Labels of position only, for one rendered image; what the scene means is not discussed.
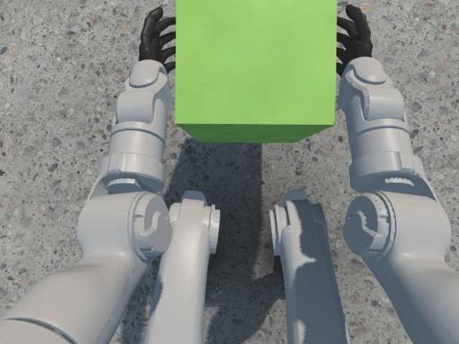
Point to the left robot upper arm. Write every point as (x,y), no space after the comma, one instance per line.
(119,237)

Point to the carton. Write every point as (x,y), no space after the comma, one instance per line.
(255,71)

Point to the robot right hand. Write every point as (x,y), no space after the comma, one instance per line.
(357,43)

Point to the left robot forearm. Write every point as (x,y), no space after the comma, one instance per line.
(138,134)

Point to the right robot upper arm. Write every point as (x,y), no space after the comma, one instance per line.
(403,240)

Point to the robot left hand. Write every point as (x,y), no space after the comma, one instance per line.
(152,44)

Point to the right robot thigh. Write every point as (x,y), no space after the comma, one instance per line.
(314,311)

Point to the robot right foot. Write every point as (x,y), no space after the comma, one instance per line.
(281,269)

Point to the right robot forearm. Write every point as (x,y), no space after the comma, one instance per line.
(379,137)

